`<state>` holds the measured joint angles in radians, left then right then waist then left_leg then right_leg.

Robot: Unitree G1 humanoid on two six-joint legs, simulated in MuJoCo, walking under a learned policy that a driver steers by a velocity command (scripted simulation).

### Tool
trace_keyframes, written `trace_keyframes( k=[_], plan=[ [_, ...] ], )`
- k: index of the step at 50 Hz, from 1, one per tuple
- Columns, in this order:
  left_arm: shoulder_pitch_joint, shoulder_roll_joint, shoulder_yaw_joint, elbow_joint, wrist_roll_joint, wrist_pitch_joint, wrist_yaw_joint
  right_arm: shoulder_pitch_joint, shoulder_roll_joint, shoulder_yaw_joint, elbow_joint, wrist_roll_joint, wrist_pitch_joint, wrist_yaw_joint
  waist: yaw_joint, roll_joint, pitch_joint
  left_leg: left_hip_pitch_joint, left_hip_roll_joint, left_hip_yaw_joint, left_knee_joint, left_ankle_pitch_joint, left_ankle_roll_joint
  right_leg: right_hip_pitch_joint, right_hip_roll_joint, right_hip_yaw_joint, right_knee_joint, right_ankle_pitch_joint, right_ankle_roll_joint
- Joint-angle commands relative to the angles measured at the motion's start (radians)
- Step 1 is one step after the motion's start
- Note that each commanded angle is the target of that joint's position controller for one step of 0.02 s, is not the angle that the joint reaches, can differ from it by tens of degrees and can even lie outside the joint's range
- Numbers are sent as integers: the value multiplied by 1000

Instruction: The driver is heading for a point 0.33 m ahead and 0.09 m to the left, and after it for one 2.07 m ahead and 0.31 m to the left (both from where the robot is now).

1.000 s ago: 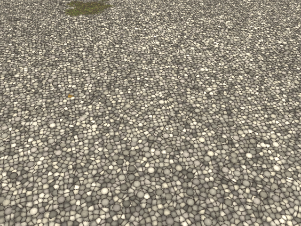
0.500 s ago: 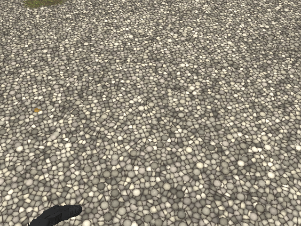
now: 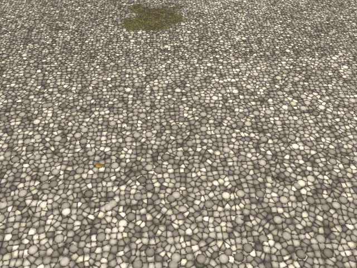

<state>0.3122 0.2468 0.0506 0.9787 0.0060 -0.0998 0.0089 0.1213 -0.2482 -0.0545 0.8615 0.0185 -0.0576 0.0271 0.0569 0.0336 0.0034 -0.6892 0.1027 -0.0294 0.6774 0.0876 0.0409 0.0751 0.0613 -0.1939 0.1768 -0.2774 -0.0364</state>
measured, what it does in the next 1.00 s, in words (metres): walks ahead, turning left: left foot, then right foot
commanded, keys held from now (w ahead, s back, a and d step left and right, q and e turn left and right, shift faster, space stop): w+q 0.38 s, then w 0.62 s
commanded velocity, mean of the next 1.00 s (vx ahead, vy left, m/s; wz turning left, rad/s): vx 0.50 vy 0.00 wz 0.33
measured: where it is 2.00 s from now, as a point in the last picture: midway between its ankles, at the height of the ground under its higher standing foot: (134, 127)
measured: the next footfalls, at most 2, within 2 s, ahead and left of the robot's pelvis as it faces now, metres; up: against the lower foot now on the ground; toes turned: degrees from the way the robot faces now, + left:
left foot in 0.12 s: +0.25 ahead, +0.12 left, +0.00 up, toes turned +7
right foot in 0.62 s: +0.58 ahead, -0.01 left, +0.00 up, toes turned +18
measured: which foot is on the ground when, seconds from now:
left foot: up 0.00-0.10, down 0.12-0.64, up 0.66-1.00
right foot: down 0.00-0.14, up 0.16-0.60, down 0.62-1.00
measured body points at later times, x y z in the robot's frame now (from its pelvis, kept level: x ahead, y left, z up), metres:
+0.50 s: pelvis +0.30 +0.05 +0.01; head +0.33 +0.08 +0.45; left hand +0.44 +0.34 -0.09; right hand +0.42 -0.21 -0.10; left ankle +0.21 +0.12 -0.74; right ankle +0.53 -0.07 -0.69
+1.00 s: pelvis +0.58 +0.09 +0.01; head +0.61 +0.09 +0.46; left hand +0.49 +0.35 -0.12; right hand +0.85 -0.07 -0.08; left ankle +0.70 +0.31 -0.69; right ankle +0.54 -0.03 -0.74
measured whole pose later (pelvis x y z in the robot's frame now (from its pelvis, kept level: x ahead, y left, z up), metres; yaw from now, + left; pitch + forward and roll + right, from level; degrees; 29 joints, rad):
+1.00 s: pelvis +0.58 +0.09 +0.01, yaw +19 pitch +2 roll -1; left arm 0.37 0.26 0.04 0.89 -0.02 -0.09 -0.01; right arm 0.11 -0.26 -0.05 0.69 0.01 -0.07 0.01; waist 0.09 0.04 0.01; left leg -0.66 0.10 -0.04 0.64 0.03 0.00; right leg -0.03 0.06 -0.02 0.23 -0.24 -0.05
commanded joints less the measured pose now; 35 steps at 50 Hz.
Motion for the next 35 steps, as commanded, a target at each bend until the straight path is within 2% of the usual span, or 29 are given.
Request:
trace_keyframes(
  k=[1,2,4,5,6,7,8,9,10,11,12,13,16,18,20,23,25,28,29,30,31,32,33,34,35],
  plan=[
    [43,168,36,-26,-11,19,9,-160,-40,2,-133,2,-16,26,23,-54,104,-88,-13,51,-52,-91,23,48,-340,52,13,486,-117],
    [28,180,39,-34,-13,27,11,-153,-50,-1,-148,4,-15,34,6,-68,91,-54,-33,77,-63,-145,38,66,-346,35,60,614,-106],
    [-2,212,48,-54,-14,43,21,-70,-94,-23,-154,5,-10,42,-55,-121,9,112,-106,144,-52,-248,76,76,-345,3,229,979,-81],
    [-19,219,49,-64,-13,53,26,58,-136,-47,-130,9,-8,40,-127,-128,-62,281,-151,161,-76,-252,105,39,-326,-15,403,1070,-62],
    [-29,213,44,-79,-14,53,30,229,-206,-84,-92,11,-5,26,-213,-92,-150,562,-151,95,-138,-199,151,-118,-285,-29,651,943,-23],
    [52,103,10,-121,14,29,16,323,-324,-116,-77,7,3,3,-172,138,-271,957,107,-348,-142,-226,294,-532,-158,-18,1033,279,38],
    [43,73,-10,-148,0,-20,-4,317,-312,-101,-100,3,-6,5,-143,173,-406,1133,258,-830,-336,-328,428,-782,5,206,1246,-310,51],
    [-90,155,14,-179,-41,-53,-18,313,-233,-79,-99,-10,-11,5,-191,88,-322,1098,219,-708,-373,-319,355,-893,-62,304,1269,-247,20],
    [-137,154,12,-198,-51,-67,-20,251,-191,-69,-107,-7,-16,3,-163,36,-199,954,180,-550,-374,-253,311,-909,-109,289,1197,-155,0],
    [-140,148,15,-189,-32,-67,-12,172,-160,-59,-127,-3,-18,3,-111,-47,-121,785,134,-435,-386,-160,279,-850,-150,279,1102,-94,4],
    [-126,159,26,-183,-14,-55,-6,117,-130,-48,-147,-9,-19,1,-72,-45,-80,659,99,-358,-409,-79,261,-772,-177,277,1028,-58,14],
    [-109,157,30,-186,-7,-38,-7,95,-124,-44,-161,-16,-18,-2,-45,-27,-67,582,78,-332,-434,-48,259,-714,-188,279,993,-38,26],
    [-127,122,27,-211,10,-9,-1,117,-166,-55,-166,-8,-22,-18,-31,-10,-39,471,44,-253,-466,51,264,-691,-177,248,850,40,79],
    [-212,108,21,-243,11,-6,2,151,-186,-62,-162,-3,-19,-32,-57,3,-15,443,13,-216,-466,36,240,-698,-155,238,689,165,101],
    [-276,88,12,-260,6,-11,-4,176,-182,-60,-158,1,-12,-39,-86,32,-14,433,-23,-177,-451,-30,202,-652,-122,230,516,305,101],
    [-352,87,6,-284,-7,-22,-20,234,-171,-55,-133,0,-12,-39,-133,59,-6,455,-1,-195,-445,-124,177,-591,-98,221,387,437,87],
    [-377,109,10,-299,-10,-30,-30,262,-164,-52,-117,1,-11,-39,-141,65,5,537,36,-235,-402,-134,172,-614,-99,237,342,403,62],
    [-350,144,21,-304,-8,-42,-40,265,-175,-55,-109,-5,-2,-44,-114,88,12,646,92,-293,-332,-49,155,-607,-93,235,307,268,14],
    [-299,156,28,-292,-8,-46,-39,251,-177,-55,-112,-6,3,-45,-83,97,-3,659,84,-289,-282,56,142,-542,-78,213,283,239,-8],
    [-194,185,44,-262,-2,-49,-35,238,-160,-48,-119,-8,5,-44,-31,83,-68,652,33,-254,-161,189,120,-393,-69,200,265,254,-39],
    [-37,229,56,-241,11,-51,-30,229,-128,-31,-140,-19,5,-42,37,24,-208,535,-25,-201,79,101,86,-134,-191,320,310,287,-102],
    [101,312,83,-206,17,-39,-31,376,-63,-12,-141,0,-9,-40,14,-241,-356,162,-180,-98,461,-270,-1,256,-400,732,275,126,-270],
    [130,243,67,-183,-15,-32,-42,378,-96,-10,-134,9,-20,-38,28,-310,-350,-22,-189,-149,592,-664,-7,297,-456,982,130,-105,-290],
    [65,181,48,-196,-26,-28,-39,270,-169,-28,-150,21,-24,-35,39,-193,-185,-107,-129,-160,654,-598,1,174,-429,868,113,-213,-238],
    [-7,158,37,-215,-16,-18,-36,184,-170,-25,-171,12,-25,-35,22,-106,-95,-96,-77,-108,626,-511,4,28,-388,734,96,-158,-203]
  ],
)
Over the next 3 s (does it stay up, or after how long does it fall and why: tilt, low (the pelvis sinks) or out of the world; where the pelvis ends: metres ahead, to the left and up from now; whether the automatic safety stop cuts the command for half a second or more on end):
stays up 1.67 0.36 -0.05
